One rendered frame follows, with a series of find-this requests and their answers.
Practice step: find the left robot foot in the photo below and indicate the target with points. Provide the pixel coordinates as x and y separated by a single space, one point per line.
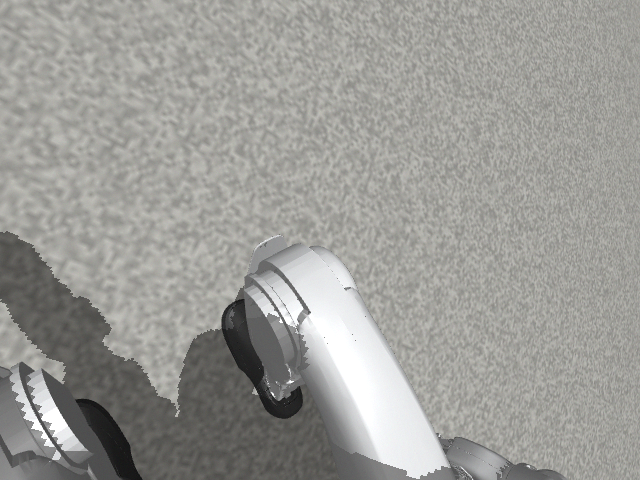
111 437

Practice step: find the right robot foot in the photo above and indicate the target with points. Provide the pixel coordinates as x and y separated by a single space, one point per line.
235 331

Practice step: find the right robot hand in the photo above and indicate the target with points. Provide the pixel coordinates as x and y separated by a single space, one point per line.
472 461

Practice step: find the right robot arm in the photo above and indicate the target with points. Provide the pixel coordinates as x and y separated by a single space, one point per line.
523 471

